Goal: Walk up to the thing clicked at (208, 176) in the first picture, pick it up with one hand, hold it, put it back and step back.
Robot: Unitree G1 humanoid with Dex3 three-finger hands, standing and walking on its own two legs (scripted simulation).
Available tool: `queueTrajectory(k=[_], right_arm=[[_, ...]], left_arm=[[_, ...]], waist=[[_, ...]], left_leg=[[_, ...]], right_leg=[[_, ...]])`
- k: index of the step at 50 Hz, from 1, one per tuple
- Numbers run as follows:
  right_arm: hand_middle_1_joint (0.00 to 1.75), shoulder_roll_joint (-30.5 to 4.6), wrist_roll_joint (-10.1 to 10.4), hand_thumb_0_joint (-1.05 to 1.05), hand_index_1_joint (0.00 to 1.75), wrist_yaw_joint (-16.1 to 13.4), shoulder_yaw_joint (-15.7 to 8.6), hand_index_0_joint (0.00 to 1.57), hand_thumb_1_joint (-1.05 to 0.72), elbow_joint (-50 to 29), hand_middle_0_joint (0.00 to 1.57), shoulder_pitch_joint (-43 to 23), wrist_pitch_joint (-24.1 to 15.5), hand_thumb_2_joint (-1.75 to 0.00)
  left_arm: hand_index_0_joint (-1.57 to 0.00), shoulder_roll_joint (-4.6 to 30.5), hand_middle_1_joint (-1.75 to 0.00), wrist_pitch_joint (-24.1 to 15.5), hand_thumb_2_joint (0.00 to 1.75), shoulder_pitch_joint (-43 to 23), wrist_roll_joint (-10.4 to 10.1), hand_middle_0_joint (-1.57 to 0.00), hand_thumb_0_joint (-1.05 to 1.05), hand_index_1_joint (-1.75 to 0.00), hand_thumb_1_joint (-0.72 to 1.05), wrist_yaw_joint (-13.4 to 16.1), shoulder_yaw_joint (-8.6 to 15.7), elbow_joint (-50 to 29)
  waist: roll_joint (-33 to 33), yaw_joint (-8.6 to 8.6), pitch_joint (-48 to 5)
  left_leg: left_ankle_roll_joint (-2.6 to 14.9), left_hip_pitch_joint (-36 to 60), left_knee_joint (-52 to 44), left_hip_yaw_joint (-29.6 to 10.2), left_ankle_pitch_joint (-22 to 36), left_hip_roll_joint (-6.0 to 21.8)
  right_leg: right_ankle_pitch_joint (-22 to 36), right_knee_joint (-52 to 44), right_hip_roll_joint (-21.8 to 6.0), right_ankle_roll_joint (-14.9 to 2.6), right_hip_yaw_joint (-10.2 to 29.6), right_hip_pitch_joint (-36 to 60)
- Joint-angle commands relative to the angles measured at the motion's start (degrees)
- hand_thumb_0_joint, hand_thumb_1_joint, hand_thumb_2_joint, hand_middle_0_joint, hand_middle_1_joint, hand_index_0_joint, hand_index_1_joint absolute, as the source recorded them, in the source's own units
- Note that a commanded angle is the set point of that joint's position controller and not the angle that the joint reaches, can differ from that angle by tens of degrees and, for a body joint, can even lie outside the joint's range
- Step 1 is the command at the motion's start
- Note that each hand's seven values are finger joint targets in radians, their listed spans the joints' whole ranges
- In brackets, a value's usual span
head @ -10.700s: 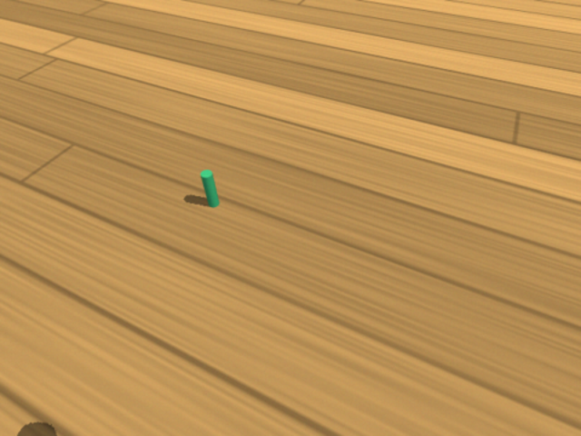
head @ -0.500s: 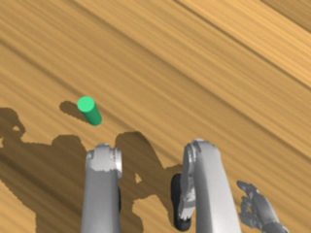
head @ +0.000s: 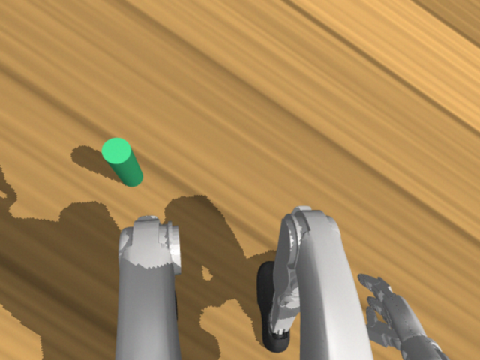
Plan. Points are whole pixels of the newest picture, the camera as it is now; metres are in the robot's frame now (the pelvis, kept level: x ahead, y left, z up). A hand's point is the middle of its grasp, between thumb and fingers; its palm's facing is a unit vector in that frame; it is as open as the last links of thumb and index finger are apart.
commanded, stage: approach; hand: left
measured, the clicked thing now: (125, 165) +0.46 +0.22 -0.27
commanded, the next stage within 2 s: close in in 0.34 s
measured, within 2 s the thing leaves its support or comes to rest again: neither
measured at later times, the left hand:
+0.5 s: hand (79, 180) +0.41 +0.29 -0.21, palm faces +0.02 -1.00 +0.05, open 17.4 cm
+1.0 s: hand (118, 181) +0.42 +0.22 -0.25, palm faces +0.05 -1.00 +0.03, open 17.5 cm
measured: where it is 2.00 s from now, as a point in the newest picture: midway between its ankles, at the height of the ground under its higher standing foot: (219, 331)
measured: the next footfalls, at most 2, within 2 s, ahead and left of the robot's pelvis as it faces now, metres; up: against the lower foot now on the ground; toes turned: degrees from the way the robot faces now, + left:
none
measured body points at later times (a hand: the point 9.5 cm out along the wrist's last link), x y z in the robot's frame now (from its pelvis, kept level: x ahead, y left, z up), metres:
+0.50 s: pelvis -0.01 +0.01 -0.07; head +0.23 +0.14 +0.28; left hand +0.40 +0.34 -0.21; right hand +0.14 -0.26 -0.12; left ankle +0.08 +0.12 -0.33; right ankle +0.11 -0.14 -0.33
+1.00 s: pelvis -0.02 +0.02 -0.08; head +0.22 +0.17 +0.26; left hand +0.41 +0.28 -0.25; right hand +0.11 -0.25 -0.11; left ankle +0.08 +0.12 -0.33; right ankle +0.11 -0.14 -0.33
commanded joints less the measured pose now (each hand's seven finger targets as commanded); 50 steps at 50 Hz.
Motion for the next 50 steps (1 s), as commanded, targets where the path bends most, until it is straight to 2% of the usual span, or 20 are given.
queueTrajectory(k=[1, 5, 7, 8, 9, 10, 11, 12, 13, 14, 16, 17, 21, 25, 29, 32, 37, 41, 45, 50], right_arm=[[0.30, -14.34, -1.16, 0.00, 0.30, -0.58, -3.58, 0.20, -0.90, -2.72, 0.20, 5.14, -1.60, -0.90], [0.30, -15.69, -3.01, 0.00, 0.30, 0.14, -1.79, 0.20, -0.90, -2.90, 0.20, 4.09, -0.97, -0.90], [0.30, -16.03, -3.90, 0.00, 0.30, 0.56, -0.96, 0.20, -0.90, -3.33, 0.20, 2.65, -0.40, -0.90], [0.30, -16.65, -4.37, 0.00, 0.30, 0.64, -0.63, 0.20, -0.90, -2.96, 0.20, 2.36, 0.13, -0.90], [0.30, -16.97, -4.87, 0.00, 0.30, 0.88, -0.06, 0.20, -0.90, -3.04, 0.20, 2.17, 0.49, -0.90], [0.30, -17.22, -5.32, 0.00, 0.30, 0.98, 0.58, 0.20, -0.90, -2.97, 0.20, 1.74, 0.92, -0.90], [0.30, -17.45, -5.82, 0.00, 0.30, 1.03, 1.15, 0.20, -0.91, -3.02, 0.20, 0.94, 1.38, -0.91], [0.30, -17.72, -6.41, 0.00, 0.30, 1.18, 1.63, 0.20, -0.91, -3.14, 0.20, -0.13, 1.79, -0.91], [0.30, -17.93, -6.89, 0.00, 0.30, 1.41, 2.09, 0.20, -0.91, -3.80, 0.20, -1.14, 2.12, -0.91], [0.30, -18.39, -7.41, 0.00, 0.30, 1.54, 2.36, 0.20, -0.92, -3.41, 0.20, -1.17, 2.48, -0.91], [0.30, -18.75, -8.17, 0.00, 0.30, 1.73, 3.26, 0.20, -0.92, -3.72, 0.20, -2.76, 3.03, -0.91], [0.30, -19.16, -8.65, 0.00, 0.30, 1.79, 3.70, 0.20, -0.92, -3.50, 0.20, -3.20, 3.38, -0.91], [0.30, -19.47, -10.11, 0.00, 0.30, 2.40, 5.71, 0.20, -0.93, -3.75, 0.20, -5.88, 4.12, -0.91], [0.30, -20.02, -11.79, 0.00, 0.30, 3.34, 7.87, 0.20, -0.94, -4.53, 0.20, -8.32, 4.94, -0.91], [0.30, -20.93, -13.29, 0.00, 0.30, 4.32, 9.58, 0.20, -0.95, -4.95, 0.20, -9.93, 5.71, -0.91], [0.30, -21.30, -14.39, 0.00, 0.30, 4.84, 10.37, 0.20, -0.94, -4.87, 0.20, -10.51, 6.40, -0.91], [0.30, -21.30, -16.17, 0.00, 0.30, 5.71, 10.96, 0.20, -0.94, -5.17, 0.20, -11.47, 7.78, -0.91], [0.30, -21.60, -16.17, 0.00, 0.30, 6.34, 11.29, 0.20, -0.94, -5.47, 0.20, -12.12, 8.31, -0.91], [0.30, -21.62, -16.69, 0.00, 0.30, 6.88, 11.92, 0.20, -0.92, -5.93, 0.20, -12.13, 8.74, -0.90], [0.30, -21.13, -17.36, 0.00, 0.30, 7.05, 12.99, 0.20, -0.92, -6.43, 0.20, -13.02, 9.54, -0.90]], left_arm=[[-0.06, 14.94, -0.09, -7.49, 0.04, -9.30, -3.40, -0.07, 0.00, -0.10, -0.54, -0.57, 0.72, -3.05], [-0.05, 16.62, -0.09, -11.89, 0.05, -10.23, -2.67, -0.07, 0.00, -0.10, -0.53, 0.56, 0.44, -1.96], [-0.05, 18.40, -0.09, -14.53, 0.05, -14.31, -2.05, -0.07, 0.00, -0.10, -0.51, 1.47, 0.37, -6.03], [-0.05, 18.18, -0.09, -14.89, 0.04, -11.06, -1.42, -0.07, 0.00, -0.10, -0.52, 2.02, 0.39, -0.91], [-0.04, 18.51, -0.09, -15.97, 0.06, -11.81, -1.28, -0.07, 0.00, -0.10, -0.51, 2.47, 0.29, -2.64], [-0.04, 21.02, -0.09, -17.05, 0.07, -11.70, -0.79, -0.07, 0.00, -0.11, -0.51, 3.08, 1.71, -2.77], [-0.05, 21.72, -0.09, -18.28, 0.06, -12.25, -0.47, -0.07, 0.00, -0.10, -0.53, 3.60, 1.42, -3.85], [-0.04, 20.93, -0.09, -19.34, 0.06, -11.77, -0.34, -0.06, 0.00, -0.10, -0.50, 3.99, 1.37, -3.59], [-0.05, 17.69, -0.10, -20.22, 0.07, -12.12, -0.42, -0.07, 0.00, -0.11, -0.50, 4.17, -0.83, -3.40], [-0.04, 17.90, -0.10, -20.67, 0.06, -9.48, -0.27, -0.07, 0.00, -0.11, -0.52, 4.81, 0.52, -1.08], [-0.04, 14.73, -0.09, -22.23, 0.06, -9.21, -0.54, -0.06, 0.00, -0.10, -0.53, 5.63, -1.75, -0.51], [-0.04, 14.59, -0.09, -22.99, 0.06, -8.50, -0.58, -0.06, 0.00, -0.10, -0.52, 6.14, -1.73, 0.72], [-0.04, 9.91, -0.10, -26.26, 0.06, -10.74, 0.04, -0.06, 0.00, -0.10, -0.53, 8.95, -6.78, 3.77], [-0.07, 9.73, -0.08, -30.32, 0.00, -9.52, 0.64, -0.07, 0.00, -0.08, -0.61, 13.28, -7.26, 6.44], [-0.07, 9.92, -0.08, -34.11, 0.00, -9.71, 1.17, -0.08, 0.00, -0.08, -0.61, 18.23, -6.38, 6.51], [-0.07, 10.00, -0.08, -36.09, 0.00, -9.63, 2.81, -0.07, 0.00, -0.07, -0.58, 21.49, -7.13, 6.10], [-0.06, 5.19, -0.06, -37.68, 0.01, -8.76, 4.87, -0.07, 0.00, -0.06, -0.55, 25.45, -12.03, 7.03], [-0.06, 2.18, -0.06, -38.20, 0.01, -10.72, 5.36, -0.06, 0.00, -0.05, -0.54, 27.47, -16.95, 8.04], [-0.06, 0.56, -0.06, -39.19, 0.03, -11.09, 5.23, -0.06, 0.00, -0.06, -0.54, 29.79, -17.85, 9.01], [-0.07, 2.19, -0.08, -40.81, 0.06, -12.04, 6.50, -0.07, 0.00, -0.08, -0.56, 33.77, -17.73, 10.56]], waist=[[9.26, -1.45, -28.40], [12.79, -1.81, -31.09], [15.85, -1.53, -32.09], [16.76, -2.40, -29.81], [17.08, -2.87, -30.07], [17.27, -2.22, -30.61], [19.00, -2.55, -31.04], [20.48, -2.77, -30.37], [21.53, -4.02, -29.48], [21.59, -4.09, -28.95], [22.18, -5.04, -28.01], [22.94, -5.35, -26.77], [20.35, -8.37, -22.42], [16.82, -8.76, -20.27], [18.33, -9.10, -18.92], [20.67, -9.54, -17.86], [21.31, -11.32, -15.60], [18.57, -13.47, -12.11], [16.90, -13.94, -12.25], [16.83, -13.26, -10.14]], left_leg=[[2.06, 18.83, -13.14, 3.04, 5.58, 0.43], [1.05, 21.41, -10.46, 2.25, 10.28, 0.84], [0.61, 23.48, -9.66, 1.50, 10.19, 1.24], [0.57, 22.30, -9.65, 1.43, 8.77, 1.17], [0.45, 22.59, -9.02, 1.18, 9.57, 1.30], [0.39, 22.53, -8.43, 1.03, 10.06, 1.36], [0.17, 23.80, -8.01, 0.97, 11.04, 1.53], [-0.07, 24.40, -7.93, 0.61, 11.21, 1.70], [-0.38, 25.28, -8.05, 0.04, 11.19, 1.85], [-0.60, 25.75, -7.52, -0.39, 12.05, 1.95], [-0.94, 26.52, -6.55, -0.99, 13.04, 2.08], [-1.16, 26.65, -6.44, -1.48, 13.17, 2.25], [-0.92, 22.98, -4.21, -2.52, 10.22, 2.33], [-0.62, 20.36, -2.02, -3.32, 8.55, 2.36], [-0.98, 20.44, -1.67, -4.19, 7.61, 2.45], [-1.38, 20.91, -1.72, -4.78, 8.31, 2.49], [-1.81, 21.28, -2.02, -6.00, 9.31, 2.68], [-1.27, 17.89, -2.18, -6.90, 4.15, 2.36], [-1.39, 18.95, -1.98, -8.49, 4.60, 2.48], [-1.30, 17.49, -1.92, -8.57, 2.56, 2.43]], right_leg=[[3.79, -9.50, 2.70, -3.82, -4.54, 15.73], [7.57, -6.10, 2.89, -4.09, -5.65, 16.39], [7.38, -4.37, 3.13, -4.24, -6.27, 14.34], [6.57, -4.08, 3.11, -4.20, -6.64, 14.25], [7.57, -3.38, 3.22, -4.14, -7.11, 15.10], [7.92, -2.90, 3.36, -4.07, -7.25, 15.81], [8.67, -2.34, 3.43, -4.10, -7.42, 15.87], [8.74, -1.75, 3.44, -4.11, -7.76, 15.28], [8.78, -0.97, 3.45, -4.19, -8.32, 14.42], [9.48, -0.37, 3.59, -4.13, -8.94, 14.49], [10.18, 0.30, 3.73, -4.11, -9.65, 13.55], [10.24, 0.93, 3.80, -4.17, -10.08, 13.01], [9.68, 1.26, 4.11, -3.81, -11.40, 12.83], [9.14, 1.01, 4.81, -3.24, -12.51, 15.29], [9.26, 1.67, 5.20, -2.98, -13.73, 16.76], [10.31, 2.34, 5.35, -3.03, -14.34, 17.02], [11.83, 2.85, 5.56, -3.03, -15.29, 16.82], [9.01, 2.17, 5.59, -2.65, -15.99, 15.01], [9.69, 2.56, 5.62, -2.16, -16.23, 15.44], [8.16, 2.02, 6.10, -2.28, -16.25, 15.10]])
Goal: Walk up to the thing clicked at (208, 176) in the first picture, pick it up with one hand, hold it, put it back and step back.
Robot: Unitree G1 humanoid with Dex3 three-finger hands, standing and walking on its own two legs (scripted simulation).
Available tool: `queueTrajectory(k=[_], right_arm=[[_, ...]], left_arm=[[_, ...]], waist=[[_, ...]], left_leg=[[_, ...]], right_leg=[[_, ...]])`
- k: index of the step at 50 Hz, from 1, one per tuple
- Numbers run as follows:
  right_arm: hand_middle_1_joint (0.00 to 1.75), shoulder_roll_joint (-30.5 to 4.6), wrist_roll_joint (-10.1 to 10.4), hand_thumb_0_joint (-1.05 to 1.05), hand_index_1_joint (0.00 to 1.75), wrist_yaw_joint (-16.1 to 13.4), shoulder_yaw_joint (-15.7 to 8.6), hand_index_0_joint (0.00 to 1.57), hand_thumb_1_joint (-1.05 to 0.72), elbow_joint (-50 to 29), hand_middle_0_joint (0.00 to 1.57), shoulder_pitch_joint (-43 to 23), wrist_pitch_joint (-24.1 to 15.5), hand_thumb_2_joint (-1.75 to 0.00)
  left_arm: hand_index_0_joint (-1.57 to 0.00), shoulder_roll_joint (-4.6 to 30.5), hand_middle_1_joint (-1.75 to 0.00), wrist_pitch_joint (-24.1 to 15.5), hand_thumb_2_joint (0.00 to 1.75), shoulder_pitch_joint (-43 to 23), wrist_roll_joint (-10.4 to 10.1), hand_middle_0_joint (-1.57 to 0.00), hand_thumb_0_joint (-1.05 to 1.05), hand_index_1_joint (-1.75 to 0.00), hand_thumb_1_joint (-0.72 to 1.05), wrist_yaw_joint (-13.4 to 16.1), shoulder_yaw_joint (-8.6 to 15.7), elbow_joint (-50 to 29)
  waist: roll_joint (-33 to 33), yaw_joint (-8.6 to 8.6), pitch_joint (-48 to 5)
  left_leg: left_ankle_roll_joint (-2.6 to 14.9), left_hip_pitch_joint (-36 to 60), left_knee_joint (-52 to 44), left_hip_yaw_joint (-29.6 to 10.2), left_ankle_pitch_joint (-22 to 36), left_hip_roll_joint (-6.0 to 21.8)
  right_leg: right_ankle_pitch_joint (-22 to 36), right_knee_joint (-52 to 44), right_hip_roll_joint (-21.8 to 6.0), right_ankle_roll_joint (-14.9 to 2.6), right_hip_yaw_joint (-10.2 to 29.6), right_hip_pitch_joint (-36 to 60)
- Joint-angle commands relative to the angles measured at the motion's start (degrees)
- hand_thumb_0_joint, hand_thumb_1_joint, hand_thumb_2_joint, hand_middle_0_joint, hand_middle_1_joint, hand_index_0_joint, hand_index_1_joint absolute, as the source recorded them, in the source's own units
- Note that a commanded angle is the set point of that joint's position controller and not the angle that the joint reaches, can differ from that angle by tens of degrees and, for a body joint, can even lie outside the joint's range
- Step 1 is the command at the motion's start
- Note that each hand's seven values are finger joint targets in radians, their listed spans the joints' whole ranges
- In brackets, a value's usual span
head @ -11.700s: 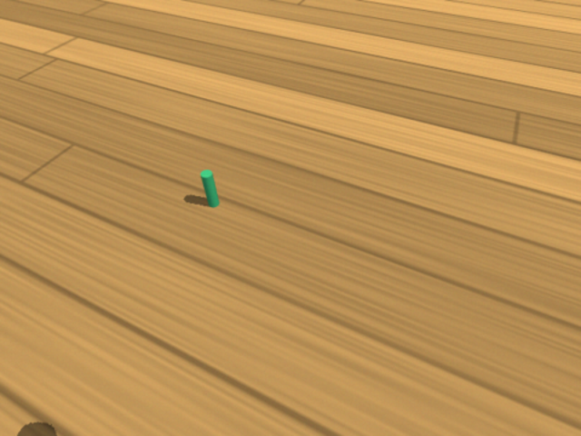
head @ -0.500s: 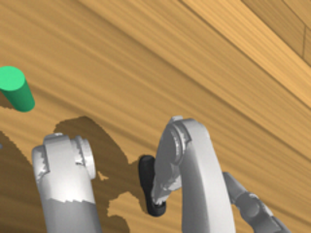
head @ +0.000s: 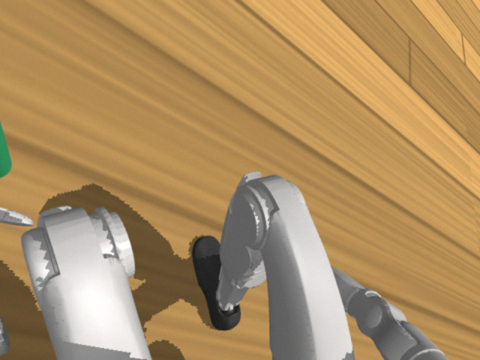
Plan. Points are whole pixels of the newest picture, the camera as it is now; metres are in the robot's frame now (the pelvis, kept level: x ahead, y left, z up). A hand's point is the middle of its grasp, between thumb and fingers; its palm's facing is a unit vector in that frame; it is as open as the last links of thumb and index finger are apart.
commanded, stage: close in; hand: left
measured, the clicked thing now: out of the picture +0.45 +0.26 -0.19
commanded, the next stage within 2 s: rest palm in 0.02 s
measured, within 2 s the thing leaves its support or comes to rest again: leaves its support in 1.26 s
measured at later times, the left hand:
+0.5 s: hand out of the picture +0.42 +0.25 -0.18, palm faces +0.26 -0.97 -0.01, open 12.7 cm
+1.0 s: hand out of the picture +0.44 +0.25 -0.18, palm faces +0.28 -0.96 -0.03, open 7.3 cm
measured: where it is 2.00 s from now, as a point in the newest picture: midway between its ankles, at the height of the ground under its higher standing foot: (163, 331)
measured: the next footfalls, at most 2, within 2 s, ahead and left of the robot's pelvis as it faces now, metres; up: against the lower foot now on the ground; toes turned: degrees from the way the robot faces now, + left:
none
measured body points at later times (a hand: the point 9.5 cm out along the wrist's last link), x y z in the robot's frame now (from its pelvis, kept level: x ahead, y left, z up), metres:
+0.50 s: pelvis +0.00 +0.00 +0.00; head +0.23 +0.19 +0.33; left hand +0.40 +0.30 -0.18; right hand +0.17 -0.24 -0.03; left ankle +0.08 +0.12 -0.25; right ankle +0.15 -0.14 -0.25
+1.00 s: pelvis +0.00 +0.00 +0.00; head +0.24 +0.18 +0.33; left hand +0.42 +0.30 -0.18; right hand +0.16 -0.25 -0.03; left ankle +0.08 +0.12 -0.25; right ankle +0.15 -0.14 -0.25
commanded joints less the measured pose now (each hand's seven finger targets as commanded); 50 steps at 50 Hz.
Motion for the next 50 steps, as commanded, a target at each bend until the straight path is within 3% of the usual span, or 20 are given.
queueTrajectory(k=[1, 6, 7, 11, 13, 16, 17, 20, 23, 27, 32, 35, 39, 47, 50], right_arm=[[0.30, -20.02, -1.05, 0.00, 0.30, -1.06, -6.75, 0.20, -0.92, -1.34, 0.20, 0.63, 1.05, -0.90], [0.30, -19.94, -1.84, 0.00, 0.30, -0.67, -6.35, 0.20, -0.92, -1.62, 0.20, 0.18, 1.85, -0.90], [0.30, -20.05, -1.98, 0.00, 0.30, -0.59, -6.28, 0.20, -0.91, -1.73, 0.20, 0.00, 1.96, -0.91], [0.30, -20.05, -2.37, 0.00, 0.30, -0.25, -5.95, 0.20, -0.90, -1.55, 0.20, 0.17, 2.37, -0.90], [0.30, -19.75, -2.47, 0.00, 0.30, -0.15, -5.73, 0.20, -0.90, -1.23, 0.20, 0.41, 2.45, -0.90], [0.30, -19.87, -2.57, 0.00, 0.30, -0.12, -5.74, 0.20, -0.89, -0.91, 0.20, 0.51, 2.56, -0.90], [0.30, -19.76, -2.54, 0.00, 0.30, -0.10, -5.68, 0.20, -0.89, -0.68, 0.20, 0.21, 2.53, -0.90], [0.30, -19.74, -2.65, 0.00, 0.30, -0.02, -5.37, 0.20, -0.88, -0.60, 0.20, 0.50, 2.90, -0.90], [0.30, -19.59, -2.62, 0.00, 0.30, 0.14, -5.32, 0.20, -0.88, -1.02, 0.20, -0.04, 3.07, -0.90], [0.30, -19.51, -2.61, 0.00, 0.30, 0.10, -4.97, 0.20, -0.88, -0.89, 0.20, -0.12, 3.32, -0.89], [0.30, -19.90, -2.51, 0.00, 0.30, 0.00, -4.94, 0.20, -0.88, -0.80, 0.20, -0.36, 3.45, -0.89], [0.30, -19.52, -2.54, 0.00, 0.30, -0.09, -4.62, 0.20, -0.87, -0.85, 0.20, -0.06, 3.55, -0.89], [0.30, -19.79, -2.48, 0.00, 0.30, -0.20, -4.47, 0.20, -0.88, -0.83, 0.20, -0.57, 3.80, -0.90], [0.30, -20.06, -2.45, 0.00, 0.30, -0.29, -4.23, 0.20, -0.89, -0.91, 0.20, -0.26, 3.82, -0.90], [0.30, -20.12, -2.38, 0.00, 0.30, -0.35, -4.27, 0.20, -0.90, -0.83, 0.20, -0.01, 3.93, -0.90]], left_arm=[[-0.06, 8.92, -0.08, -5.36, 0.08, -11.46, 0.80, -0.06, 0.00, -0.08, -0.54, 3.46, 0.55, -5.99], [-0.05, 8.49, -0.07, -6.58, 0.10, -10.95, 2.91, -0.06, 0.00, -0.07, -0.44, 6.89, -0.15, -5.65], [-0.09, 8.57, -0.08, -6.76, 0.13, -11.13, 3.30, -0.11, 0.00, -0.09, -0.40, 7.36, -0.64, -5.77], [-0.14, 8.45, -0.14, -7.37, 0.21, -10.38, 3.65, -0.16, 0.00, -0.15, -0.28, 9.41, -0.43, -5.89], [-0.28, 8.14, -0.26, -7.51, 0.30, -10.89, 3.53, -0.30, 0.00, -0.27, -0.13, 10.25, -1.05, -6.27], [-0.35, 8.38, -0.34, -7.64, 0.39, -12.08, 4.18, -0.37, 0.00, -0.35, 0.00, 11.48, -1.42, -6.87], [-0.36, 8.36, -0.35, -7.68, 0.39, -12.77, 4.56, -0.38, 0.00, -0.35, 0.02, 11.60, -2.67, -7.36], [-0.43, 8.84, -0.41, -7.72, 0.47, -12.69, 4.96, -0.44, 0.00, -0.42, 0.16, 12.74, -2.00, -6.68], [-0.49, 8.43, -0.47, -7.44, 0.54, -12.39, 5.23, -0.51, 0.00, -0.48, 0.25, 13.41, -2.68, -5.41], [-0.59, 9.73, -0.56, -7.33, 0.59, -11.68, 5.16, -0.61, 0.00, -0.56, 0.35, 13.68, -1.76, -4.88], [-0.72, 10.20, -0.68, -7.27, 0.71, -13.55, 5.14, -0.74, 0.00, -0.69, 0.51, 13.99, -1.70, -4.96], [-0.79, 10.45, -0.76, -7.14, 0.81, -12.59, 5.04, -0.81, 0.00, -0.77, 0.62, 13.99, -1.48, -4.75], [-0.95, 10.57, -0.94, -7.18, 0.93, -13.90, 4.93, -0.97, 0.00, -0.95, 0.60, 13.96, -1.80, -4.72], [-1.18, 10.85, -1.21, -6.75, 1.17, -14.63, 4.42, -1.19, 0.00, -1.22, 0.64, 13.34, -1.73, -4.06], [-1.19, 10.29, -1.26, -6.68, 1.24, -14.18, 4.04, -1.21, 0.00, -1.28, 0.65, 13.05, -1.97, -4.42]], waist=[[28.63, -5.37, -29.57], [29.41, -6.12, -28.84], [30.04, -6.19, -28.56], [30.10, -6.43, -29.93], [29.58, -6.81, -30.58], [29.81, -7.47, -30.44], [30.15, -7.55, -30.17], [30.37, -7.68, -30.69], [29.47, -7.54, -29.13], [29.31, -7.18, -30.03], [29.74, -7.97, -28.64], [28.90, -7.84, -30.75], [29.69, -8.18, -28.51], [28.92, -8.76, -29.78], [29.05, -8.62, -29.52]], left_leg=[[-2.39, 21.01, -21.68, 3.66, 3.10, 3.32], [-2.72, 21.81, -22.20, 2.91, 4.85, 3.55], [-2.83, 21.83, -22.43, 2.73, 4.29, 3.51], [-2.88, 22.86, -21.85, 2.53, 6.31, 3.55], [-2.59, 22.30, -20.78, 3.03, 6.96, 3.42], [-2.69, 23.18, -21.14, 2.53, 7.16, 3.69], [-2.64, 22.75, -20.95, 2.62, 7.03, 3.67], [-2.86, 23.36, -21.23, 2.18, 8.19, 3.74], [-2.51, 21.59, -21.16, 2.54, 5.67, 3.62], [-2.40, 21.68, -20.56, 2.83, 7.01, 3.65], [-2.58, 21.56, -21.28, 2.13, 5.54, 3.94], [-2.33, 22.19, -20.17, 2.60, 8.05, 3.94], [-2.41, 21.39, -20.95, 2.11, 6.18, 4.04], [-2.28, 21.52, -20.31, 2.12, 6.57, 4.01], [-2.33, 22.09, -20.51, 2.13, 7.10, 4.01]], right_leg=[[4.68, -7.68, 2.18, -4.31, -7.67, 12.75], [6.18, -7.23, 2.21, -4.22, -8.26, 13.12], [5.72, -7.26, 2.33, -4.27, -8.38, 12.86], [7.49, -7.09, 2.53, -4.14, -8.62, 14.34], [8.37, -7.55, 2.83, -4.08, -8.39, 15.30], [8.76, -7.48, 2.74, -3.99, -8.53, 14.92], [8.81, -7.41, 2.84, -4.02, -8.43, 14.62], [9.60, -7.23, 2.86, -4.09, -8.85, 15.13], [7.79, -7.82, 3.03, -4.12, -8.70, 14.52], [8.94, -7.98, 3.24, -4.06, -8.73, 15.79], [7.79, -7.90, 3.13, -4.08, -9.13, 14.35], [9.83, -8.13, 3.36, -4.01, -8.84, 16.36], [8.50, -8.06, 3.29, -4.13, -9.13, 14.65], [9.00, -8.34, 3.34, -4.02, -9.12, 15.45], [9.45, -8.48, 3.30, -4.04, -9.31, 15.67]])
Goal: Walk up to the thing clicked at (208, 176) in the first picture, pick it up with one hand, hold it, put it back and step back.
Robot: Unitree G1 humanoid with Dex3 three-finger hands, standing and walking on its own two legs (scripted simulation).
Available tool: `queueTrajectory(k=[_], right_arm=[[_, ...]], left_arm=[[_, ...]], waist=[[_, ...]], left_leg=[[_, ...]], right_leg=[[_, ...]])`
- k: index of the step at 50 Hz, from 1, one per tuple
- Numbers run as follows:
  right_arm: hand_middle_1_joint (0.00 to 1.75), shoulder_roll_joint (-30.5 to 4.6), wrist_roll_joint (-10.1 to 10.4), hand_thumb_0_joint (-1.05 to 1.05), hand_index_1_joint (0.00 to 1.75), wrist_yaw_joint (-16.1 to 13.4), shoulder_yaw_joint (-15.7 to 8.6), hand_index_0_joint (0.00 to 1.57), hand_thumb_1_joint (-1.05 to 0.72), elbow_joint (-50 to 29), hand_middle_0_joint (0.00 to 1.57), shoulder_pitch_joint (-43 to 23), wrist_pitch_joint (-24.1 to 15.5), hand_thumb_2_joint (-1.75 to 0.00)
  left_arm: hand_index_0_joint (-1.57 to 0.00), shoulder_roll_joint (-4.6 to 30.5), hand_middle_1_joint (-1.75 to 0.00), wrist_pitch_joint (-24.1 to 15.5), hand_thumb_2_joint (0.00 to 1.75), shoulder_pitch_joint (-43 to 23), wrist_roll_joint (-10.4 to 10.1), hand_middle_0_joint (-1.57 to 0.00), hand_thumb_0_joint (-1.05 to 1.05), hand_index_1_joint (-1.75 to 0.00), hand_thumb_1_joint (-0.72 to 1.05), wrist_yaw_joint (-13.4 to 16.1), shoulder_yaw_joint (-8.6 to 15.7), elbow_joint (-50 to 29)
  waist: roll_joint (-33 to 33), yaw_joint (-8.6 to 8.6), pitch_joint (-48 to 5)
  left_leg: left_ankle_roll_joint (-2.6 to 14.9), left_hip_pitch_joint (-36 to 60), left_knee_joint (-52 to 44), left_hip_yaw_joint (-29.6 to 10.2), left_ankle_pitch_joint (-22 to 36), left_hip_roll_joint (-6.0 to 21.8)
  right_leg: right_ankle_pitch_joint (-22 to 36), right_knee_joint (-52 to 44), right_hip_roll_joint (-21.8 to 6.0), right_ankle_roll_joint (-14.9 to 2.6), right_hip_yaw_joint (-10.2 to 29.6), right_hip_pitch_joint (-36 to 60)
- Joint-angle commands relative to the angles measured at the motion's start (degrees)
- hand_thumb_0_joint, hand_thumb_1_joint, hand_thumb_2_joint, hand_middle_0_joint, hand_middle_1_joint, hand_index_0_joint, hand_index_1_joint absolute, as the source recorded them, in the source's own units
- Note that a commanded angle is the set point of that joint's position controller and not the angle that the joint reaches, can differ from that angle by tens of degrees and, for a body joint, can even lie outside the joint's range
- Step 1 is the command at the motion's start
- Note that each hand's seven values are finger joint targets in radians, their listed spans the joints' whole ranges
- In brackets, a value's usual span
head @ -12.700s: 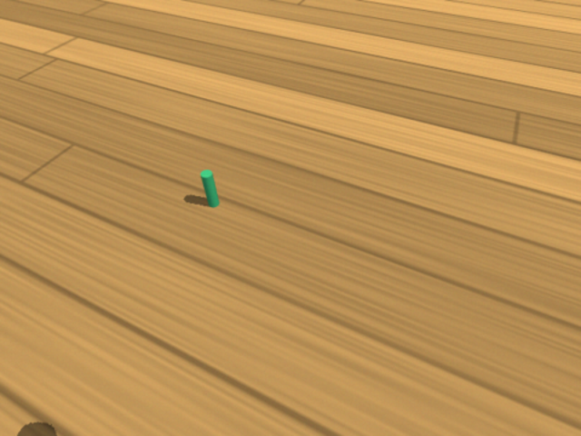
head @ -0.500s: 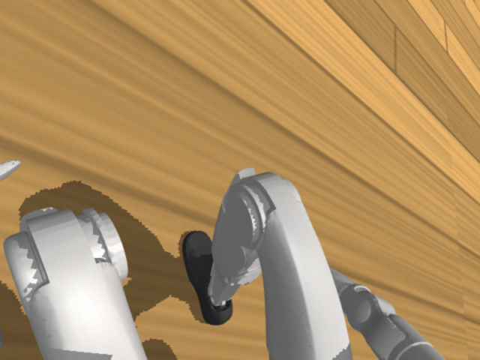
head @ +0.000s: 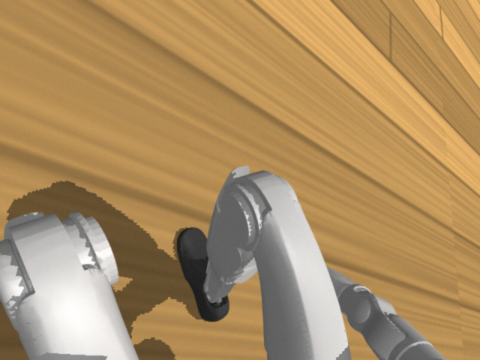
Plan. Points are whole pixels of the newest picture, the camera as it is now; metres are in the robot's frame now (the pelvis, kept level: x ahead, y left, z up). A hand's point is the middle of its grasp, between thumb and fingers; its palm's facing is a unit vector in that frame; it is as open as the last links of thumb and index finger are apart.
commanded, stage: settle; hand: left
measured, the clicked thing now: out of the picture +0.44 +0.28 -0.19
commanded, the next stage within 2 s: lift in 1.84 s
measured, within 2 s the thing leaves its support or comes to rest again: leaves its support in 0.26 s
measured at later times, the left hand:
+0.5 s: hand out of the picture +0.42 +0.29 -0.13, palm faces +0.29 -0.96 -0.03, open 7.3 cm
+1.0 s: hand out of the picture +0.42 +0.30 -0.02, palm faces +0.27 -0.96 -0.07, open 7.2 cm
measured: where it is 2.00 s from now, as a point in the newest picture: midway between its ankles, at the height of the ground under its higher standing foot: (151, 327)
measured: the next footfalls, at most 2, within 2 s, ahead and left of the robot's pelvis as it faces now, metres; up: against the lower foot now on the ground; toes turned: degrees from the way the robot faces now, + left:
none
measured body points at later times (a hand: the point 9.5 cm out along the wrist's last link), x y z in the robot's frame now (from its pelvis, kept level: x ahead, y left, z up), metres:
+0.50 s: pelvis +0.00 +0.00 +0.01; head +0.21 +0.19 +0.36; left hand +0.40 +0.34 -0.13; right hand +0.18 -0.24 -0.03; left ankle +0.08 +0.12 -0.25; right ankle +0.16 -0.13 -0.25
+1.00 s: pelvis +0.02 -0.01 +0.04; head +0.21 +0.12 +0.43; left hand +0.40 +0.35 -0.01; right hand +0.20 -0.24 -0.05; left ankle +0.08 +0.12 -0.25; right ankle +0.16 -0.13 -0.25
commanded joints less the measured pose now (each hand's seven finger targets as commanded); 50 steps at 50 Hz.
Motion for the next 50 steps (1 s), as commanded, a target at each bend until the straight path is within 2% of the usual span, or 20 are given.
queueTrajectory(k=[1, 7, 11, 14, 16, 19, 22, 23, 28, 30, 33, 37, 39, 41, 43, 45, 46, 47, 49, 50], right_arm=[[0.30, -21.11, -0.41, 0.00, 0.30, -1.30, -7.20, 0.20, -0.90, 0.07, 0.20, 2.06, 0.78, -0.90], [0.30, -21.14, 0.08, 0.00, 0.30, -1.32, -8.02, 0.20, -0.91, 0.18, 0.20, 2.31, 0.82, -0.90], [0.30, -20.58, 0.36, 0.00, 0.30, -1.31, -9.24, 0.20, -0.91, 0.25, 0.20, 3.55, 1.13, -0.91], [0.30, -20.74, 0.95, 0.00, 0.30, -1.26, -10.68, 0.20, -0.91, 0.47, 0.20, 4.54, 1.34, -0.91], [0.30, -20.04, 1.40, 0.00, 0.30, -1.24, -11.51, 0.20, -0.91, 0.42, 0.20, 5.24, 1.42, -0.90], [0.30, -19.50, 2.39, 0.00, 0.30, -1.10, -13.10, 0.20, -0.90, 0.31, 0.20, 6.50, 1.58, -0.90], [0.30, -19.18, 3.67, 0.00, 0.30, -1.00, -14.85, 0.20, -0.90, 0.45, 0.20, 8.01, 1.66, -0.90], [0.30, -18.77, 4.27, 0.00, 0.30, -1.01, -15.53, 0.20, -0.89, 0.27, 0.20, 7.99, 1.67, -0.90], [0.30, -17.55, 6.75, 0.00, 0.30, -1.15, -18.70, 0.20, -0.89, 0.69, 0.20, 10.97, 1.54, -0.90], [0.30, -16.56, 7.88, 0.00, 0.30, -1.33, -19.95, 0.20, -0.89, 0.52, 0.20, 11.57, 1.62, -0.90], [0.30, -15.84, 9.16, 0.00, 0.30, -1.60, -21.85, 0.20, -0.88, 0.79, 0.20, 13.12, 1.88, -0.90], [0.30, -14.56, 10.65, 0.00, 0.30, -1.91, -23.73, 0.20, -0.88, 0.71, 0.20, 15.09, 2.39, -0.90], [0.30, -13.83, 11.64, 0.00, 0.30, -2.11, -24.75, 0.20, -0.88, 0.33, 0.20, 15.48, 2.49, -0.90], [0.30, -13.48, 12.23, 0.00, 0.30, -2.51, -25.46, 0.20, -0.88, 0.85, 0.20, 16.79, 2.51, -0.90], [0.30, -13.10, 13.07, 0.00, 0.30, -2.80, -26.19, 0.20, -0.89, 0.51, 0.20, 16.92, 2.49, -0.90], [0.30, -12.63, 13.48, 0.00, 0.30, -3.26, -26.92, 0.20, -0.89, 0.65, 0.20, 17.65, 2.61, -0.90], [0.30, -12.04, 13.88, 0.00, 0.30, -3.52, -27.03, 0.20, -0.89, 0.59, 0.20, 17.74, 2.66, -0.90], [0.30, -11.84, 14.15, 0.00, 0.30, -3.59, -27.45, 0.20, -0.89, 0.81, 0.20, 18.23, 2.55, -0.90], [0.30, -11.23, 14.63, 0.00, 0.30, -3.95, -27.80, 0.20, -0.89, 0.93, 0.20, 18.92, 2.45, -0.90], [0.30, -11.28, 14.77, 0.00, 0.30, -4.17, -28.08, 0.20, -0.89, 1.13, 0.20, 19.02, 2.32, -0.90]], left_arm=[[-1.20, 6.06, -1.28, -4.00, 1.25, -10.38, -0.69, -1.22, 0.00, -1.30, 0.67, -0.91, -0.03, -7.15], [-1.28, 7.16, -1.36, -3.41, 1.30, -12.04, -1.06, -1.30, 0.00, -1.38, 0.61, -1.50, 0.43, -12.27], [-1.33, 7.98, -1.42, -2.47, 1.35, -11.92, -1.21, -1.35, 0.00, -1.45, 0.57, -1.69, 2.36, -18.21], [-1.34, 7.19, -1.43, -1.00, 1.34, -12.72, -0.99, -1.36, 0.00, -1.46, 0.50, -1.60, 1.45, -22.09], [-1.36, 7.16, -1.44, 0.33, 1.34, -12.56, -0.72, -1.38, 0.00, -1.47, 0.51, -1.63, 1.39, -25.68], [-1.37, 4.11, -1.45, 2.70, 1.35, -11.81, -0.72, -1.39, 0.00, -1.48, 0.51, -2.42, -0.77, -27.48], [-1.35, 2.45, -1.43, 5.10, 1.32, -11.30, -1.24, -1.37, 0.00, -1.45, 0.49, -3.32, -1.80, -30.06], [-1.35, 0.96, -1.42, 6.20, 1.32, -9.01, -1.61, -1.36, 0.00, -1.45, 0.50, -3.77, -2.07, -30.62], [-1.36, -3.05, -1.41, 10.55, 1.29, -11.29, -2.63, -1.37, 0.00, -1.43, 0.46, -5.37, -4.87, -37.29], [-1.35, -3.10, -1.42, 12.33, 1.29, -10.79, -2.92, -1.36, 0.00, -1.44, 0.45, -5.93, -3.84, -39.58], [-1.33, -6.06, -1.40, 14.97, 1.28, -13.27, -2.99, -1.34, 0.00, -1.42, 0.40, -6.73, -5.74, -41.33], [-1.29, -5.94, -1.36, 17.86, 1.25, -12.61, -2.44, -1.31, 0.00, -1.38, 0.42, -7.13, -4.66, -44.24], [-1.31, -9.13, -1.38, 19.20, 1.26, -12.33, -3.20, -1.32, 0.00, -1.40, 0.42, -8.23, -6.54, -45.11], [-1.30, -7.96, -1.38, 20.19, 1.26, -13.46, -3.67, -1.32, 0.00, -1.40, 0.40, -8.69, -4.90, -46.54], [-1.30, -7.66, -1.38, 21.43, 1.25, -10.01, -3.99, -1.31, 0.00, -1.40, 0.37, -8.96, -3.22, -44.53], [-1.29, -8.32, -1.37, 21.65, 1.25, -13.98, -4.43, -1.30, 0.00, -1.39, 0.38, -9.55, -4.23, -50.19], [-1.30, -8.01, -1.39, 22.25, 1.25, -12.82, -4.41, -1.31, 0.00, -1.41, 0.38, -9.66, -3.46, -48.52], [-1.30, -9.40, -1.39, 22.66, 1.25, -13.67, -4.72, -1.31, 0.00, -1.41, 0.36, -9.88, -4.56, -49.19], [-1.31, -8.64, -1.39, 23.42, 1.25, -12.15, -5.15, -1.32, 0.00, -1.41, 0.36, -10.23, -2.62, -47.58], [-1.29, -9.36, -1.38, 23.52, 1.25, -14.19, -5.36, -1.31, 0.00, -1.40, 0.36, -10.68, -3.51, -48.28]], waist=[[31.29, -6.71, -32.98], [33.58, -5.97, -34.05], [35.79, -4.48, -37.77], [37.73, -4.46, -38.73], [38.81, -3.36, -41.14], [37.93, -3.41, -41.54], [37.28, -2.34, -41.90], [36.36, -1.02, -42.27], [37.26, 0.07, -45.26], [36.49, 1.92, -46.58], [35.90, 1.69, -46.56], [36.23, 3.92, -49.45], [34.31, 3.77, -50.93], [33.69, 4.27, -52.43], [32.46, 5.35, -53.05], [32.79, 5.64, -56.90], [32.00, 5.74, -57.24], [31.59, 5.52, -57.27], [29.61, 5.91, -57.93], [29.19, 5.42, -57.55]], left_leg=[[-1.34, 22.20, -20.87, 4.90, 8.99, 3.48], [-1.50, 22.87, -21.43, 5.24, 9.03, 3.65], [-1.69, 24.93, -21.76, 6.07, 10.81, 3.58], [-1.88, 25.60, -22.74, 6.48, 11.15, 3.56], [-2.00, 27.05, -23.28, 6.94, 11.89, 3.58], [-1.62, 25.32, -24.09, 7.67, 10.11, 3.13], [-1.27, 23.74, -25.03, 8.22, 7.78, 2.76], [-1.22, 23.72, -25.39, 8.52, 7.90, 2.67], [-1.08, 25.01, -27.31, 9.02, 8.04, 2.26], [-0.87, 24.95, -28.32, 9.43, 7.64, 2.16], [-0.59, 23.80, -29.17, 10.03, 6.24, 1.81], [-0.51, 24.91, -31.32, 10.71, 5.91, 1.47], [-0.10, 24.24, -31.43, 11.58, 4.91, 1.15], [0.21, 23.75, -31.46, 12.57, 5.59, 0.84], [0.41, 23.27, -31.94, 13.16, 4.78, 0.64], [0.31, 25.33, -31.90, 13.81, 7.67, 0.51], [0.57, 24.49, -32.03, 14.24, 7.23, 0.36], [0.69, 23.90, -31.93, 14.93, 7.61, 0.22], [1.09, 22.78, -31.60, 15.84, 7.81, 0.08], [1.24, 21.90, -31.60, 16.07, 7.94, 0.04]], right_leg=[[9.46, -7.58, 2.38, -4.73, -7.45, 16.78], [9.30, -7.17, 2.13, -4.92, -7.02, 16.59], [10.39, -7.32, 1.95, -5.10, -6.30, 17.64], [10.50, -7.21, 1.65, -5.47, -5.83, 16.48], [10.79, -7.38, 1.57, -5.69, -5.29, 16.44], [9.85, -8.19, 1.25, -5.79, -4.73, 16.11], [8.12, -8.78, 0.99, -5.96, -4.09, 14.80], [8.02, -8.96, 0.86, -6.02, -3.69, 14.13], [7.55, -9.05, 0.30, -6.48, -2.43, 10.97], [6.73, -9.35, 0.01, -6.63, -1.52, 10.27], [5.41, -9.70, -0.40, -6.87, -0.67, 7.81], [4.09, -10.16, -0.98, -7.15, 0.53, 7.42], [3.30, -11.24, -1.09, -7.13, 1.17, 7.80], [3.79, -12.05, -1.21, -7.02, 1.86, 9.19], [2.66, -12.38, -1.47, -7.06, 2.44, 9.00], [4.66, -12.47, -1.50, -7.22, 3.01, 10.05], [4.06, -13.01, -1.54, -7.13, 3.25, 10.63], [4.36, -13.45, -1.56, -7.16, 3.65, 11.28], [4.60, -14.39, -1.54, -6.94, 4.11, 12.84], [4.69, -14.48, -1.61, -6.91, 4.34, 13.05]])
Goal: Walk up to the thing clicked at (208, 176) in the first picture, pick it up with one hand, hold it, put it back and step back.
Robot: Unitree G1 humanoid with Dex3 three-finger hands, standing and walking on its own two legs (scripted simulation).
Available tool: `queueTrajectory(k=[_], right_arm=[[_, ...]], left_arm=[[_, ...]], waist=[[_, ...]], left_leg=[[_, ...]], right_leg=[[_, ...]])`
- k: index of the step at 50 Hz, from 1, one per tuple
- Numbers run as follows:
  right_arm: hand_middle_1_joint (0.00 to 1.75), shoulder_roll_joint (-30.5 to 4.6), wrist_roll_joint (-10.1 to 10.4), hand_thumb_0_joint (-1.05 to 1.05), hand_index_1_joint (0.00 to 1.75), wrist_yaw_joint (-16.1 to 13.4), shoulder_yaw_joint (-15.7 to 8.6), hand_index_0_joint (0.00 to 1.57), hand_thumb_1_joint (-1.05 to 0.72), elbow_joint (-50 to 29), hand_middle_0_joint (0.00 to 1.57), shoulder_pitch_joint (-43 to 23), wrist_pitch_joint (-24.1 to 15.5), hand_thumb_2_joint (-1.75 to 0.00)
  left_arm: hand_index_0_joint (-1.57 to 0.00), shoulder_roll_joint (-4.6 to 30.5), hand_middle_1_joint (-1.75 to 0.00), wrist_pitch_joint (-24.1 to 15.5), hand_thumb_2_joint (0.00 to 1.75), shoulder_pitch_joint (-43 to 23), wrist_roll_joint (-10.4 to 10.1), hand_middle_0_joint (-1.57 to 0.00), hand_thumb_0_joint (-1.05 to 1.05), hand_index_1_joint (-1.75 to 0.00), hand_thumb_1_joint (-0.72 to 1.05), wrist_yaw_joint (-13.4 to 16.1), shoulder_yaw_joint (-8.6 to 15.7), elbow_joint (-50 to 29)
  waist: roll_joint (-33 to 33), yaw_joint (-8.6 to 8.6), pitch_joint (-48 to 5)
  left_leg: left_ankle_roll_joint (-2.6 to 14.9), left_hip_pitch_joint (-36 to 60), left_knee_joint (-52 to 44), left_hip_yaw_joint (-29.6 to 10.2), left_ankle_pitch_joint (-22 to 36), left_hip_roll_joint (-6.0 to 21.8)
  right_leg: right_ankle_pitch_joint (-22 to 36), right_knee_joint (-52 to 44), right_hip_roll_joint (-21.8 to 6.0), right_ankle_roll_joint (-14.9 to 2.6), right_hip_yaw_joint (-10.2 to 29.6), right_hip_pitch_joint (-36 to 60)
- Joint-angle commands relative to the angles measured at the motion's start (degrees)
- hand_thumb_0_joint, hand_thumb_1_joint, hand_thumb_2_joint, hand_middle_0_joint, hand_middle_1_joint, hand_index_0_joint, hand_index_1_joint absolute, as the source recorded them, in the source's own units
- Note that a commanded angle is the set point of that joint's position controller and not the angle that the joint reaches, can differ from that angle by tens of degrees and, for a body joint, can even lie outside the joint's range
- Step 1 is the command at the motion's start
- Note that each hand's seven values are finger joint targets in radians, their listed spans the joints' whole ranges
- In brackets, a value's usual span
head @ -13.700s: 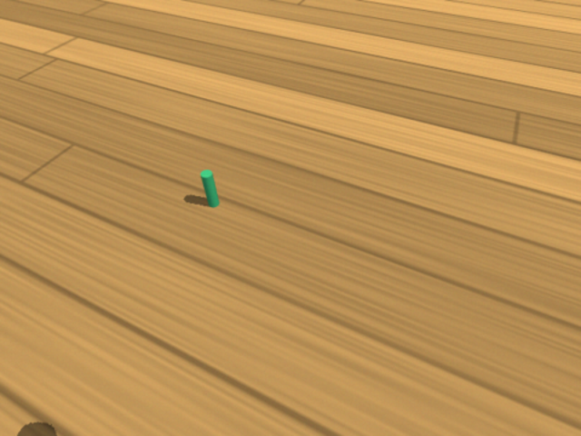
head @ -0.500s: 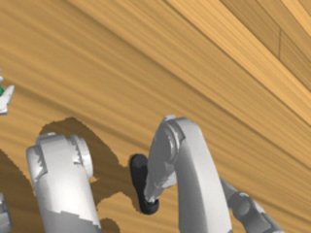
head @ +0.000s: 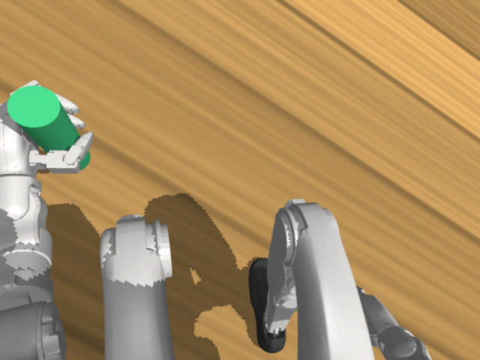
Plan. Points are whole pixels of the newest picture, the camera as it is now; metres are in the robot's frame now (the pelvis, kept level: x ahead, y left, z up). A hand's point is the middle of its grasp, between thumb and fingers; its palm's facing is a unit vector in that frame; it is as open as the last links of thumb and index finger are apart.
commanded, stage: settle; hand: left
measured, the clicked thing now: (58, 137) +0.44 +0.26 -0.07
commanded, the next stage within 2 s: lift in 0.84 s
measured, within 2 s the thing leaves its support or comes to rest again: neither
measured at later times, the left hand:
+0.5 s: hand (62, 115) +0.44 +0.24 -0.01, palm faces +0.15 -0.99 -0.06, open 7.2 cm
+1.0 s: hand (58, 103) +0.45 +0.24 +0.01, palm faces +0.16 -0.99 -0.05, open 7.3 cm
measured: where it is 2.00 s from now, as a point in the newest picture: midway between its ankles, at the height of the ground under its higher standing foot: (212, 336)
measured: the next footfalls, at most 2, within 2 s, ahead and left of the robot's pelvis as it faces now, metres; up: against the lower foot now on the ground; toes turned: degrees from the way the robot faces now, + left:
none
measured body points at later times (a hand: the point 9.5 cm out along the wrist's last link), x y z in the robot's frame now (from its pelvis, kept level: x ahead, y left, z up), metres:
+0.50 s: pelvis +0.01 -0.01 +0.03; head +0.22 +0.06 +0.43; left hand +0.43 +0.30 +0.00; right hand +0.17 -0.27 -0.08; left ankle +0.08 +0.12 -0.30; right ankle +0.12 -0.14 -0.30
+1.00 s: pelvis +0.01 -0.01 +0.05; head +0.21 +0.05 +0.44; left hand +0.43 +0.29 +0.02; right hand +0.15 -0.27 -0.07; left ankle +0.08 +0.12 -0.30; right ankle +0.12 -0.14 -0.30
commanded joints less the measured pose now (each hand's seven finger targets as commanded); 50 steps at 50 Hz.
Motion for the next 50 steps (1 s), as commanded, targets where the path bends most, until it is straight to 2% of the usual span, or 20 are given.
queueTrajectory(k=[1, 4, 5, 12, 15, 16, 20, 21, 23, 24, 30, 31, 32, 34, 37, 44, 46, 47, 48, 50], right_arm=[[0.30, -14.45, 0.73, 0.00, 0.30, -1.93, -6.96, 0.20, -0.89, -2.17, 0.20, 6.96, -0.68, -0.90], [0.30, -13.64, 1.34, 0.00, 0.30, -2.27, -7.10, 0.20, -0.90, -2.33, 0.20, 7.11, -0.76, -0.90], [0.30, -13.72, 1.37, 0.00, 0.30, -2.41, -7.58, 0.20, -0.89, -2.29, 0.20, 7.46, -0.87, -0.90], [0.30, -12.49, 2.32, 0.00, 0.30, -3.17, -8.87, 0.20, -0.90, -3.14, 0.20, 8.14, -1.30, -0.90], [0.30, -12.42, 2.64, 0.00, 0.30, -3.48, -9.29, 0.20, -0.90, -2.78, 0.20, 8.39, -1.84, -0.90], [0.30, -12.58, 2.66, 0.00, 0.30, -3.65, -9.45, 0.20, -0.90, -2.44, 0.20, 8.94, -1.92, -0.90], [0.30, -12.15, 2.70, 0.00, 0.30, -3.86, -9.92, 0.20, -0.90, -2.72, 0.20, 8.71, -2.21, -0.90], [0.30, -11.90, 2.64, 0.00, 0.30, -3.82, -10.04, 0.20, -0.90, -2.16, 0.20, 9.54, -2.32, -0.90], [0.30, -11.75, 2.78, 0.00, 0.30, -3.98, -10.03, 0.20, -0.90, -2.61, 0.20, 8.76, -2.53, -0.90], [0.30, -11.61, 2.63, 0.00, 0.30, -3.96, -10.22, 0.20, -0.90, -2.18, 0.20, 9.40, -2.74, -0.90], [0.30, -11.60, 2.86, 0.00, 0.30, -4.17, -10.42, 0.20, -0.90, -2.81, 0.20, 9.04, -3.16, -0.90], [0.30, -11.78, 2.79, 0.00, 0.30, -4.25, -10.64, 0.20, -0.90, -2.48, 0.20, 9.79, -3.20, -0.90], [0.30, -11.69, 2.86, 0.00, 0.30, -4.27, -10.74, 0.20, -0.90, -2.42, 0.20, 9.45, -3.12, -0.90], [0.30, -11.26, 2.94, 0.00, 0.30, -4.15, -10.66, 0.20, -0.90, -2.35, 0.20, 9.77, -3.31, -0.90], [0.30, -11.38, 2.81, 0.00, 0.30, -4.36, -11.09, 0.20, -0.90, -1.67, 0.20, 10.47, -3.41, -0.90], [0.30, -10.84, 2.88, 0.00, 0.30, -4.28, -10.95, 0.20, -0.89, -1.48, 0.20, 10.71, -3.58, -0.90], [0.30, -11.07, 2.88, 0.00, 0.30, -4.34, -11.28, 0.20, -0.90, -1.52, 0.20, 10.66, -3.67, -0.90], [0.30, -10.71, 2.95, 0.00, 0.30, -4.26, -11.14, 0.20, -0.89, -1.64, 0.20, 10.55, -3.66, -0.90], [0.30, -10.70, 2.83, 0.00, 0.30, -4.25, -11.34, 0.20, -0.94, -1.53, 0.20, 11.06, -3.69, -0.90], [0.30, -10.86, 3.12, 0.00, 0.30, -4.34, -11.42, 0.20, -0.93, -1.54, 0.20, 10.77, -3.75, -0.90]], left_arm=[[-1.30, 10.14, -1.39, -4.01, 1.25, -20.01, -2.27, -1.31, 0.00, -1.41, 0.37, -1.06, 2.98, -14.92], [-1.30, 8.84, -1.40, -2.62, 1.26, -14.70, -2.53, -1.31, 0.00, -1.41, 0.35, -2.25, 3.94, -9.88], [-1.31, 10.34, -1.39, -2.88, 1.26, -18.54, -2.50, -1.32, 0.00, -1.41, 0.35, -2.66, 4.00, -14.51], [-1.30, 9.81, -1.40, -1.28, 1.26, -18.36, -2.71, -1.31, 0.00, -1.42, 0.30, -3.70, 5.38, -14.91], [-1.30, 7.42, -1.39, -0.43, 1.25, -17.01, -2.98, -1.31, 0.00, -1.41, 0.30, -4.53, 4.54, -12.00], [-1.30, 8.69, -1.39, -0.58, 1.25, -18.74, -3.00, -1.31, 0.00, -1.40, 0.33, -4.50, 5.57, -14.11], [-1.31, 7.90, -1.39, -0.29, 1.25, -18.81, -2.44, -1.32, 0.00, -1.41, 0.31, -4.51, 4.83, -14.28], [-1.32, 8.62, -1.40, -0.37, 1.26, -20.06, -2.30, -1.33, 0.00, -1.42, 0.30, -4.28, 5.74, -15.27], [-1.32, 5.76, -1.41, -0.02, 1.28, -18.29, -2.73, -1.34, 0.00, -1.43, 0.28, -4.58, 4.37, -11.68], [-1.34, 7.96, -1.42, -0.69, 1.29, -22.80, -2.93, -1.35, 0.00, -1.44, 0.29, -4.56, 5.43, -17.31], [-1.35, 5.52, -1.43, 0.13, 1.31, -18.93, -2.41, -1.36, 0.00, -1.46, 0.30, -5.13, 4.22, -10.74], [-1.35, 8.46, -1.43, -0.26, 1.30, -21.30, -2.33, -1.36, 0.00, -1.45, 0.30, -4.90, 6.13, -13.87], [-1.35, 8.65, -1.43, -0.20, 1.30, -21.09, -2.02, -1.36, 0.00, -1.45, 0.31, -4.95, 6.00, -13.26], [-1.35, 5.94, -1.44, -0.04, 1.33, -21.42, -2.39, -1.37, 0.00, -1.46, 0.31, -5.09, 4.65, -12.50], [-1.35, 7.43, -1.45, -0.04, 1.34, -22.18, -2.00, -1.37, 0.00, -1.47, 0.32, -4.62, 5.89, -12.75], [-1.34, 5.50, -1.45, 0.11, 1.36, -20.47, -1.70, -1.36, 0.00, -1.47, 0.35, -4.68, 5.09, -8.70], [-1.35, 7.36, -1.45, -0.38, 1.36, -23.49, -1.69, -1.36, 0.00, -1.47, 0.32, -4.41, 6.00, -11.21], [-1.36, 6.36, -1.45, -0.30, 1.37, -23.44, -1.79, -1.37, 0.00, -1.48, 0.34, -4.47, 5.36, -10.45], [-1.43, 6.02, -1.48, -0.40, 1.29, -23.75, -1.89, -1.41, 0.00, -1.47, 0.34, -4.52, 5.63, -11.28], [-1.36, 6.51, -1.44, -0.21, 1.23, -21.34, -1.93, -1.34, 0.00, -1.43, 0.25, -4.73, 6.12, -9.67]], waist=[[15.05, -1.88, -40.26], [12.97, -0.74, -40.09], [13.86, -0.76, -41.99], [12.80, 0.68, -44.34], [11.68, -0.09, -42.80], [11.98, 0.17, -43.38], [13.74, 0.76, -44.33], [12.98, 0.65, -44.78], [11.11, -0.10, -42.30], [12.64, 0.26, -44.05], [12.27, 0.31, -42.88], [12.53, 1.19, -45.24], [12.86, 1.37, -45.38], [12.81, 0.68, -45.00], [12.28, 0.97, -45.26], [11.26, 0.69, -43.57], [11.49, 1.11, -44.39], [11.52, 0.82, -44.18], [10.93, 0.76, -44.93], [11.08, 1.72, -44.92]], left_leg=[[0.73, 24.43, -19.33, 4.46, 6.71, 0.23], [0.92, 23.85, -19.69, 5.42, 8.43, 0.07], [0.89, 24.58, -19.70, 5.65, 8.74, 0.12], [1.14, 24.78, -21.47, 7.10, 8.70, 0.00], [1.26, 25.34, -21.65, 7.05, 9.37, 0.19], [1.21, 26.01, -21.68, 7.06, 10.20, 0.21], [0.84, 28.84, -23.60, 6.83, 10.25, 0.29], [0.88, 28.63, -23.30, 6.96, 10.72, 0.32], [1.19, 27.47, -23.70, 7.00, 9.23, 0.24], [1.15, 27.73, -23.75, 7.20, 8.88, 0.20], [1.03, 29.46, -25.49, 7.19, 8.94, 0.10], [0.99, 30.35, -25.32, 7.37, 9.71, 0.12], [0.94, 31.04, -25.74, 7.34, 9.97, 0.10], [0.80, 31.61, -26.05, 7.21, 10.07, 0.07], [0.97, 31.11, -25.69, 7.65, 10.36, -0.06], [1.02, 30.63, -26.90, 7.68, 9.29, -0.25], [1.09, 30.90, -26.99, 7.84, 8.64, -0.27], [1.15, 30.46, -27.21, 7.98, 8.11, -0.38], [1.16, 30.66, -27.11, 8.15, 8.16, -0.35], [1.02, 31.58, -27.77, 8.06, 8.27, -0.39]], right_leg=[[8.59, -11.19, 2.75, -5.00, -3.71, 19.50], [9.57, -11.78, 2.49, -4.82, -3.13, 21.21], [9.79, -11.99, 2.52, -4.91, -2.81, 21.52], [9.03, -14.16, 2.19, -4.89, -1.44, 24.22], [9.73, -14.75, 2.04, -4.85, -1.32, 23.65], [10.46, -14.78, 1.96, -4.88, -1.22, 23.68], [9.75, -14.96, 1.77, -5.23, -1.18, 22.62], [10.10, -15.23, 1.84, -5.18, -0.99, 23.37], [8.99, -16.18, 1.76, -5.05, -0.92, 22.68], [8.86, -16.23, 1.75, -5.10, -0.67, 23.34], [8.30, -17.16, 1.50, -5.20, -0.75, 22.75], [8.83, -17.03, 1.50, -5.22, -0.52, 23.78], [8.87, -16.79, 1.39, -5.29, -0.51, 23.50], [8.93, -16.80, 1.44, -5.39, -0.50, 22.63], [9.35, -17.45, 1.38, -5.27, -0.04, 23.54], [8.09, -18.10, 1.25, -5.22, -0.16, 23.66], [7.50, -18.29, 1.24, -5.30, 0.10, 23.36], [7.08, -18.42, 1.23, -5.27, 0.15, 23.54], [7.31, -18.83, 1.27, -5.15, 0.23, 24.35], [6.95, -18.67, 1.24, -5.34, 0.24, 23.58]])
